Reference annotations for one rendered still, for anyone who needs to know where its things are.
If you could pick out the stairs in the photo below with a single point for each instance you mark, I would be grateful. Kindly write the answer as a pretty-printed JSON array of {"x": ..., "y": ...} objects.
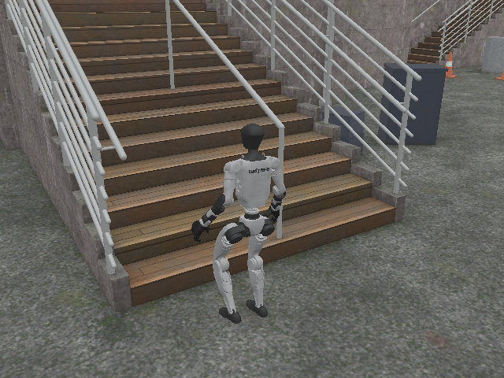
[
  {"x": 177, "y": 142},
  {"x": 428, "y": 51}
]

